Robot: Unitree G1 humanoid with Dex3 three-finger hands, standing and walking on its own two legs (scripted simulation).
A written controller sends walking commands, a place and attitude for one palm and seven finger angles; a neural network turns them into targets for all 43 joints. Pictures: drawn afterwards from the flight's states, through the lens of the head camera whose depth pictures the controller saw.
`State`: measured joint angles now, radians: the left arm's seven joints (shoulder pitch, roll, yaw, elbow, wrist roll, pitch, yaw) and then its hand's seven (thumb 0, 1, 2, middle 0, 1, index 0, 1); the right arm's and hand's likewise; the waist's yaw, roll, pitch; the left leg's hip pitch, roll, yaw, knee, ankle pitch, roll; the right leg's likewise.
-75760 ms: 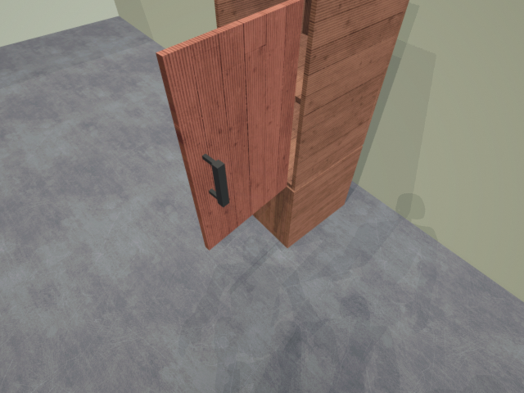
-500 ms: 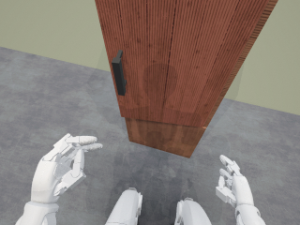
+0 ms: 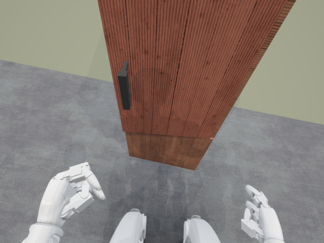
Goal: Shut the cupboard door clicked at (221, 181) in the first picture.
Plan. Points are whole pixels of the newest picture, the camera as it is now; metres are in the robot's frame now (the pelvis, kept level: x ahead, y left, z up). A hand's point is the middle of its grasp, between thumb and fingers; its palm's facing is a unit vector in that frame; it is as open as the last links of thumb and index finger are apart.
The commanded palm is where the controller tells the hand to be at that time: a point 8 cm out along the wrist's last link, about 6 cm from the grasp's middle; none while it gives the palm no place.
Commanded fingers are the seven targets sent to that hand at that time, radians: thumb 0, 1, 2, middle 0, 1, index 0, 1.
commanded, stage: raise the hand and make a fist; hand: left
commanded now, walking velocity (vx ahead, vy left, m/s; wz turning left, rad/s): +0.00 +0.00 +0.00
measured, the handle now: (126, 86) +0.50 +0.14 +0.06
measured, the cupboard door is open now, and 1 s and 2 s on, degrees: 8 8 8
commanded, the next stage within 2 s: bring the fist close to the handle in 0.80 s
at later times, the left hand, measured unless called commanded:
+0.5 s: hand (83, 177) +0.24 +0.18 +0.06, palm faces +0.03 -1.00 -0.04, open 3.1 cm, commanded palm +0.22 +0.23 +0.06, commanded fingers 0.00 0.90 0.90 -1.30 -1.50 -1.30 -1.50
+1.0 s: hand (95, 181) +0.24 +0.16 +0.06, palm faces -0.01 -1.00 -0.04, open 3.2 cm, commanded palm +0.23 +0.21 +0.06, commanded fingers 0.00 0.90 0.90 -1.30 -1.50 -1.30 -1.50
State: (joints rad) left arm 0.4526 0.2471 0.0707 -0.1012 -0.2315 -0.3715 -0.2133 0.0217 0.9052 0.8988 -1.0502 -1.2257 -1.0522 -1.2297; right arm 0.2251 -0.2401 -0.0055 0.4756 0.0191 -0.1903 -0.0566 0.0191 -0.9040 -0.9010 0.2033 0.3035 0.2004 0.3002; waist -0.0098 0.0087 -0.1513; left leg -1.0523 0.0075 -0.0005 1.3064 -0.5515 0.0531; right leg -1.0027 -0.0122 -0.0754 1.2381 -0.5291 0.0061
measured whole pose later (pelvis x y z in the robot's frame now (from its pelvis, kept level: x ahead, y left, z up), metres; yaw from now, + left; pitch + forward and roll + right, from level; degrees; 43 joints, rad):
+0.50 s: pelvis +0.02 -0.01 +0.01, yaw +1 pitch +17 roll -4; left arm 0.39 0.25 0.17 -0.05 -0.28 -0.39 -0.24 0.02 0.91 0.90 -1.30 -1.49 -1.30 -1.50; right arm 0.25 -0.24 0.02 0.48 0.02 -0.15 -0.04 0.02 -0.90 -0.90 0.21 0.30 0.20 0.30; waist 0.00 0.04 -0.17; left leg -1.01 0.01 -0.03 1.28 -0.57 0.03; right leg -0.96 0.00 -0.10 1.21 -0.55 -0.01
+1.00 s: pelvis +0.02 -0.02 +0.01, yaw +1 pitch +17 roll -3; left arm 0.39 0.24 0.13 -0.03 -0.27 -0.42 -0.24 0.02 0.90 0.90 -1.30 -1.50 -1.30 -1.50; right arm 0.24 -0.24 0.02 0.47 0.01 -0.15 -0.05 0.02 -0.90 -0.90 0.20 0.30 0.20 0.30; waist 0.01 0.03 -0.17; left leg -1.01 0.02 -0.02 1.27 -0.56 0.02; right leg -0.96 0.00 -0.10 1.22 -0.55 -0.03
